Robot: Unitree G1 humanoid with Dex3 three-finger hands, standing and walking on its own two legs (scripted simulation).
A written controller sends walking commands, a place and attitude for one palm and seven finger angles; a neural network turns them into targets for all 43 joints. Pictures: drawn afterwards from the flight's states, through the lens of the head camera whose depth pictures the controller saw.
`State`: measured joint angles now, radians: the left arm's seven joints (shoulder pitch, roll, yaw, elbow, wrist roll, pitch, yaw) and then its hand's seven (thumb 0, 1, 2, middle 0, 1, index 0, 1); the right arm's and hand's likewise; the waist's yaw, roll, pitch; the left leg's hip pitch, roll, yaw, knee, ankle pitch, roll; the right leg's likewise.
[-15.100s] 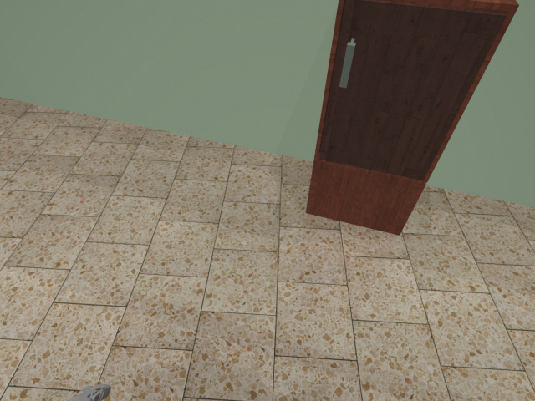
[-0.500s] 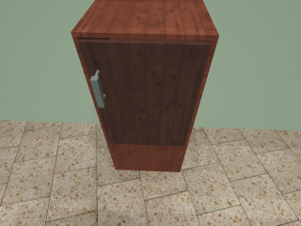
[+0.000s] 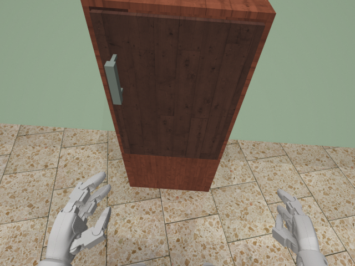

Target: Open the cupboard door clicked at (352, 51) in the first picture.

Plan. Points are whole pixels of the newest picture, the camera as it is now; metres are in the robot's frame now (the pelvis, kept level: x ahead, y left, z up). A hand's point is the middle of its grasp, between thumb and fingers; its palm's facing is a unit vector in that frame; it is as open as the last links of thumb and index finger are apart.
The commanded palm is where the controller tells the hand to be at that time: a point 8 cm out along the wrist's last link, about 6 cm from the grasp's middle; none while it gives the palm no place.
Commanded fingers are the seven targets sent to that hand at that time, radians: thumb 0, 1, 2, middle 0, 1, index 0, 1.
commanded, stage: raise the hand with hooked fingers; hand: left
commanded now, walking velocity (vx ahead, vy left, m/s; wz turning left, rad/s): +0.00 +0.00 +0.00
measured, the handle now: (116, 79) +0.58 +0.22 +0.09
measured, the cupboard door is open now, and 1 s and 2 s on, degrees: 0 0 0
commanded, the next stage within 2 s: move the hooked fingers beside the handle in 1.74 s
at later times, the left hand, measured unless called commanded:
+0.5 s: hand (69, 211) +0.21 +0.23 +0.05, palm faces +0.07 -1.00 -0.06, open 11.2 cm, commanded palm +0.18 +0.28 +0.05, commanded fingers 0.00 -0.13 0.46 -0.27 -0.96 -0.27 -0.96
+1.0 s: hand (46, 180) +0.25 +0.27 +0.09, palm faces +0.05 -1.00 -0.08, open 13.7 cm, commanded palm +0.23 +0.32 +0.09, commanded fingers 0.00 -0.50 0.30 -0.30 -1.20 -0.30 -1.20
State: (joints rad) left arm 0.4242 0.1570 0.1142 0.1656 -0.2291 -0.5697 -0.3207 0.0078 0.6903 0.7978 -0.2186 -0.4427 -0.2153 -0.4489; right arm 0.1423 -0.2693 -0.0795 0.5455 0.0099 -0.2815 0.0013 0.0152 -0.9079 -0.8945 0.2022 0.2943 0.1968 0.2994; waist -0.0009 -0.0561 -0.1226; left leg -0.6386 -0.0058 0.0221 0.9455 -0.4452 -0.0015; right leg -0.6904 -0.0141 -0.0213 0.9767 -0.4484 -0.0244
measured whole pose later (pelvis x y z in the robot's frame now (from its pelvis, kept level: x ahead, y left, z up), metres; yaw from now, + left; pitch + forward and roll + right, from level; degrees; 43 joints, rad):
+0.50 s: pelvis -0.01 +0.01 -0.01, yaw +1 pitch +11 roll -1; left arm 0.37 0.27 0.26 -0.01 -0.30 -0.25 -0.25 0.01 0.10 0.55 -0.27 -0.81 -0.26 -0.82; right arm 0.32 -0.20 0.03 0.55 0.04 -0.17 -0.07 0.02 -0.90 -0.89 0.21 0.30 0.20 0.30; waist -0.02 0.02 -0.11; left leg -0.73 0.01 -0.01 1.02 -0.48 0.01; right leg -0.74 0.00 -0.05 0.98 -0.43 -0.02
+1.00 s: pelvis +0.00 +0.01 +0.01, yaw +2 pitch +8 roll -2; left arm 0.10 0.38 0.35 0.24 -0.33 -0.23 -0.41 0.00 -0.44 0.32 -0.30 -1.16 -0.30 -1.17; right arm 0.26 -0.26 0.05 0.54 0.05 -0.24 -0.08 0.01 -0.90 -0.89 0.21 0.30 0.20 0.30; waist 0.01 0.03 -0.09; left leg -0.60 0.00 -0.03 0.91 -0.45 0.01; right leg -0.59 -0.01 -0.07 0.85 -0.40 -0.01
